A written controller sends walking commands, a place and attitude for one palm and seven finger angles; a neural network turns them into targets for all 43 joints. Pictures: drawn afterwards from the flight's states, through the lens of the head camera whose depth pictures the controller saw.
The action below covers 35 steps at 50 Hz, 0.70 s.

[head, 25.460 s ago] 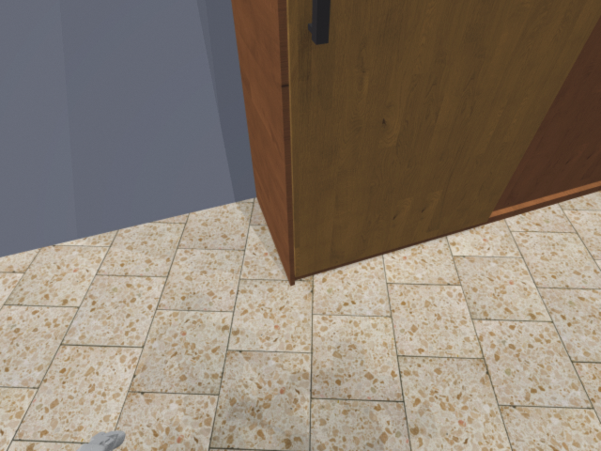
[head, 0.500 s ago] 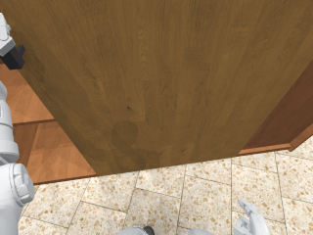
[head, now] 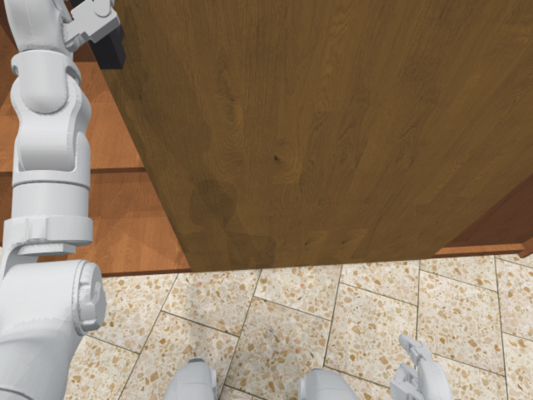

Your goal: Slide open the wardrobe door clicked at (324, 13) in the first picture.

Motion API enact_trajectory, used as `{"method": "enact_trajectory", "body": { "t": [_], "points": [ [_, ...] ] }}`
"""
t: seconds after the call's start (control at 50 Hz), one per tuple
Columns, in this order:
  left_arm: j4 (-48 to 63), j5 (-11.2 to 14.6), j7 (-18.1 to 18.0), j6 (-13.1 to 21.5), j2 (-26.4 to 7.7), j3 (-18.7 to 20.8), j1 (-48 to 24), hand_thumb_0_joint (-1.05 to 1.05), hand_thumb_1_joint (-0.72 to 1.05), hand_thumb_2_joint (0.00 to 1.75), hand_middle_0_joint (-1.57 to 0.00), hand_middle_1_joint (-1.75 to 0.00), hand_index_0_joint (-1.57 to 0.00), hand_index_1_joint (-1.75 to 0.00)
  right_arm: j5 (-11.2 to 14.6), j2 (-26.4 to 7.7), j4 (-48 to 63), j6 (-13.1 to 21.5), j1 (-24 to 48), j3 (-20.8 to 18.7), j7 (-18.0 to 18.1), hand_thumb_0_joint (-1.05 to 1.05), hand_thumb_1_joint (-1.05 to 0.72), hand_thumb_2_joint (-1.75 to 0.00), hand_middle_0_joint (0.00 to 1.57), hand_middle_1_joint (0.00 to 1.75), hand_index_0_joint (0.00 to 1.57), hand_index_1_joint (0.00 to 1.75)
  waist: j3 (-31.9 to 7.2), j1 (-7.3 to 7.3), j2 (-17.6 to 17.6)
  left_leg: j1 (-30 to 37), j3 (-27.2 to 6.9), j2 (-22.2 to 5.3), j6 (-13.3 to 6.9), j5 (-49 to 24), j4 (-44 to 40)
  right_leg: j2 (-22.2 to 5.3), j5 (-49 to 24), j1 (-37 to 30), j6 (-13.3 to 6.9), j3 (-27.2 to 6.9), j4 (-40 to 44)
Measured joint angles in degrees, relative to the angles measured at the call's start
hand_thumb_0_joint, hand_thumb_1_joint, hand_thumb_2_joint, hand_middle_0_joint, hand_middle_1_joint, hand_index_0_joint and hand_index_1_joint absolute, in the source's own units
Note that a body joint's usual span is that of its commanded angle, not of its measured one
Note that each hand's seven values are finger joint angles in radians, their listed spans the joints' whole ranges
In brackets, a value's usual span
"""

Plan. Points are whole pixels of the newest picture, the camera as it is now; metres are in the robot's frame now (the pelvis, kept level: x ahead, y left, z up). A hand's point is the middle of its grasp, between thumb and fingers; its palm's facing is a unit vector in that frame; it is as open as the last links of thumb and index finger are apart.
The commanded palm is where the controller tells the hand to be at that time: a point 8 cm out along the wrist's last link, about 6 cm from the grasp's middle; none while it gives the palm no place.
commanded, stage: stop walking and hold the door there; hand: left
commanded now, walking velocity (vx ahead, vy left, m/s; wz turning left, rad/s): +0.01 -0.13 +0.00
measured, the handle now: out of the picture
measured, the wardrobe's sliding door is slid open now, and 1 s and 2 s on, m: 0.47 0.46 0.46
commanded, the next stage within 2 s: loosen the grip on the handle in 0.78 s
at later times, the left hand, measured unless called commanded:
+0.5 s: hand (104, 5) +0.46 +0.19 +0.29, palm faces +0.19 -0.98 -0.09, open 6.4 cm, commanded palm +0.43 +0.24 +0.25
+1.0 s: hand out of the picture +0.46 +0.20 +0.30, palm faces +0.20 -0.98 -0.04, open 7.1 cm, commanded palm +0.42 +0.24 +0.28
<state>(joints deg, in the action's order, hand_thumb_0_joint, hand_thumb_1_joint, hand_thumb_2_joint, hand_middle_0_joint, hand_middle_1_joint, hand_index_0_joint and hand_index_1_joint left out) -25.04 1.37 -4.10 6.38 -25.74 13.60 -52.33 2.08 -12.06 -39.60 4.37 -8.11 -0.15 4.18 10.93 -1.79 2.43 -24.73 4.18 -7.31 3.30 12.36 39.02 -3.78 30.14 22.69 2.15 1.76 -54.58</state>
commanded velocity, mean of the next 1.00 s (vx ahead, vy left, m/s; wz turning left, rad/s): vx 0.01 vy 0.00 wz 0.00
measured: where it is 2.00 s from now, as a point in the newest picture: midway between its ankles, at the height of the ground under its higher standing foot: outside the picture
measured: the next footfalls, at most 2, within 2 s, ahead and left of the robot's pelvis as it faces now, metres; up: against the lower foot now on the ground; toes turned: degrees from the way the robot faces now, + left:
right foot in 0.04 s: +0.02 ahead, -0.11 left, +0.00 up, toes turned -4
left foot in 0.28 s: +0.07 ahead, +0.12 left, +0.00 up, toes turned +4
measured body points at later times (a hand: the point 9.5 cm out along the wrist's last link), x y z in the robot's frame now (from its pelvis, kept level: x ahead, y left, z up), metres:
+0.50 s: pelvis -0.01 +0.02 +0.02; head +0.05 +0.03 +0.47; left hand +0.44 +0.24 +0.29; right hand +0.12 -0.23 -0.08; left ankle +0.03 +0.12 -0.71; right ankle -0.02 -0.11 -0.71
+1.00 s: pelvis -0.03 +0.01 +0.02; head -0.01 +0.02 +0.47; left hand +0.45 +0.25 +0.30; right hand +0.05 -0.26 -0.08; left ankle +0.03 +0.12 -0.71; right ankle -0.02 -0.11 -0.71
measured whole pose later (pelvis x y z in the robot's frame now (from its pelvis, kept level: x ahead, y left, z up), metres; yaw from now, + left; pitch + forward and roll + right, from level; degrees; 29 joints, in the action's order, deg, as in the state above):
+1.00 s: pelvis -0.03 +0.01 +0.02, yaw +0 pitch +3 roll -1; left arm -59.0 -1.9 0.8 6.0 -25.4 20.1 -64.1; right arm 0.4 -14.1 -42.8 8.1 -17.6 -0.1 2.7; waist -1.6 -4.4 0.8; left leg -22.8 5.4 -3.5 -0.2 10.1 30.1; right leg -0.7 15.0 18.6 -0.8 3.9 -30.6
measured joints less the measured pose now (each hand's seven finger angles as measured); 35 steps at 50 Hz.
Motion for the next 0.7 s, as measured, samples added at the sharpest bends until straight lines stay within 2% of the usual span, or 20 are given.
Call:
{"method": "enact_trajectory", "body": {
  "t": [0.04,0.06,0.08,0.14,0.18,0.22,0.26,0.28,0.3,0.34,0.38,0.42,0.48,0.54,0.6,0.7],
  "points": [
    [-1.5,0.9,0.1,-0.7,0.2,-0.2,-1.2,-0.23,0.64,0.79,-0.39,-1.41,-0.23,-1.32,0.0,1.0,1.5,0.3,0.2,1.3,-0.5,0.01,-0.91,-0.89,0.20,0.30,0.20,0.30,0.0,0.86,-1.0,-0.7,-0.1,-0.5,0.3,-0.1,0.7,2.1,-3.2,-1.8,-0.3,1.6,8.7],
    [-2.3,1.2,0.1,-0.9,0.3,0.1,-1.6,-0.22,0.65,0.80,-0.40,-1.41,-0.22,-1.33,0.0,1.1,1.9,0.4,0.5,1.9,-0.7,0.01,-0.91,-0.89,0.20,0.30,0.20,0.30,0.4,0.91,-2.1,-1.0,-0.6,-1.0,0.4,0.2,1.6,2.9,-7.1,-2.5,-1.4,2.0,11.0],
    [-3.1,1.5,0.1,-0.7,0.6,0.5,-1.6,-0.21,0.65,0.80,-0.40,-1.41,-0.21,-1.33,0.0,0.9,2.0,0.2,0.9,2.3,-0.8,0.01,-0.90,-0.89,0.20,0.30,0.20,0.30,0.8,0.43,-3.9,-1.3,-1.6,-1.5,-0.3,0.6,2.5,3.6,-8.8,-3.2,-2.5,2.9,11.6],
    [-4.5,1.8,0.7,0.3,1.4,1.0,-0.6,-0.20,0.66,0.81,-0.42,-1.41,-0.21,-1.35,0.1,1.0,0.6,-0.1,1.4,3.2,-0.8,0.01,-0.90,-0.89,0.20,0.30,0.20,0.30,0.8,-0.42,-4.8,-2.9,-4.0,2.0,-1.4,10.0,11.0,2.9,-9.7,-4.6,-3.6,3.3,13.6],
    [-4.5,1.8,0.8,0.9,2.5,1.0,0.2,-0.18,0.65,0.81,-0.43,-1.40,-0.23,-1.36,-0.1,0.9,-0.3,0.1,1.0,3.7,-0.1,0.01,-0.90,-0.89,0.20,0.30,0.20,0.30,0.3,-0.35,-4.0,-1.8,-3.2,4.0,-1.7,12.1,12.6,2.0,-10.8,-5.7,-3.3,2.7,16.1],
    [-4.5,1.7,0.9,1.4,3.6,0.7,0.9,-0.17,0.64,0.81,-0.44,-1.40,-0.25,-1.37,-0.5,0.5,-0.6,0.1,0.0,4.0,0.5,0.01,-0.90,-0.89,0.21,0.30,0.21,0.30,-0.8,-0.43,-3.2,1.2,-1.5,5.3,-2.0,10.8,7.3,1.4,-12.0,-6.4,-2.8,2.4,18.3],
    [-4.4,1.6,0.9,1.5,4.6,-0.1,1.2,-0.16,0.62,0.81,-0.44,-1.40,-0.27,-1.38,-0.7,-0.2,-0.6,-0.1,-1.1,3.9,0.8,0.01,-0.90,-0.89,0.21,0.30,0.21,0.30,-2.3,-0.59,-2.8,5.6,-0.1,5.7,-2.2,4.7,-1.8,1.4,-12.5,-6.5,-2.1,2.5,19.4],
    [-4.4,1.8,0.8,1.4,5.0,-0.8,1.0,-0.15,0.62,0.81,-0.44,-1.40,-0.28,-1.38,-0.6,-0.6,-0.6,-0.2,-1.6,3.6,0.8,0.01,-0.90,-0.89,0.21,0.30,0.21,0.30,-2.9,-0.72,-2.7,7.1,0.2,5.7,-3.5,1.7,-5.1,1.5,-12.4,-6.4,-1.8,2.7,19.4],
    [-4.5,1.9,0.7,1.4,5.2,-1.5,0.7,-0.14,0.62,0.81,-0.45,-1.40,-0.28,-1.38,-0.4,-0.6,-0.8,-0.5,-1.7,3.1,0.7,0.01,-0.90,-0.89,0.21,0.30,0.21,0.30,-2.9,-0.48,-1.9,7.3,0.6,6.0,-4.5,1.4,-5.6,1.3,-12.5,-6.4,-1.5,2.4,19.6],
    [-4.8,2.1,0.6,1.8,5.6,-2.3,0.7,-0.13,0.63,0.81,-0.45,-1.40,-0.28,-1.38,-0.4,-0.9,-0.6,-1.0,-2.0,2.5,0.4,0.01,-0.90,-0.89,0.20,0.30,0.21,0.30,-3.6,0.26,-1.0,7.2,1.5,5.8,-5.2,2.3,-5.9,1.6,-11.7,-6.2,-1.1,1.4,19.8],
    [-4.8,2.1,0.4,2.2,5.5,-2.5,1.1,-0.13,0.63,0.80,-0.45,-1.40,-0.28,-1.38,-0.7,-1.2,0.1,-1.0,-2.4,2.1,0.2,0.01,-0.90,-0.89,0.20,0.30,0.20,0.30,-4.1,0.42,-1.4,7.0,1.8,5.0,-5.3,2.3,-6.6,2.5,-8.3,-5.9,-1.1,1.0,18.6],
    [-4.9,2.1,0.1,2.2,5.2,-2.6,1.1,-0.13,0.64,0.79,-0.45,-1.40,-0.27,-1.38,-0.7,-1.5,0.8,-0.7,-2.7,1.9,-0.1,0.01,-0.90,-0.89,0.20,0.30,0.20,0.30,-4.0,0.55,-2.1,6.6,1.7,4.2,-5.1,1.7,-7.1,3.3,-8.2,-6.5,-1.4,1.0,19.5],
    [-5.7,2.2,0.0,1.5,3.9,-2.3,0.2,-0.12,0.65,0.79,-0.45,-1.40,-0.26,-1.38,-0.5,-1.5,1.5,-0.9,-3.0,2.0,-0.5,0.01,-0.90,-0.89,0.20,0.30,0.20,0.30,-4.0,0.86,-1.9,5.6,2.0,3.6,-4.5,1.7,-6.2,3.3,-14.5,-9.1,-1.7,1.1,25.0],
    [-7.0,2.2,-0.2,1.5,2.6,-0.8,0.2,-0.12,0.66,0.79,-0.45,-1.40,-0.23,-1.38,-0.2,-1.9,1.5,-1.7,-2.2,2.0,-0.3,0.01,-0.90,-0.89,0.20,0.30,0.20,0.30,-3.5,-0.09,-3.6,4.8,1.5,2.4,-3.9,1.8,-5.2,4.3,-15.2,-9.2,-1.9,1.6,25.9],
    [-9.1,2.2,-0.4,1.0,1.7,0.0,-0.2,-0.11,0.67,0.79,-0.45,-1.40,-0.23,-1.37,0.4,-2.1,1.3,-2.6,-2.4,2.0,0.4,0.01,-0.90,-0.89,0.20,0.30,0.20,0.30,-4.0,-1.25,-4.0,4.3,1.1,2.6,-3.6,1.2,-5.3,4.2,-14.4,-8.4,-2.2,2.0,24.8],
    [-13.1,2.2,-0.6,0.6,1.6,0.2,-1.3,-0.07,0.69,0.78,-0.45,-1.40,-0.23,-1.37,0.4,-2.8,-0.1,-3.4,-3.7,2.0,1.5,0.01,-0.90,-0.89,0.20,0.30,0.20,0.30,-5.2,-1.88,-3.6,4.6,1.3,3.3,-3.7,0.8,-5.7,3.5,-13.7,-7.9,-2.1,1.9,23.4]
  ]
}}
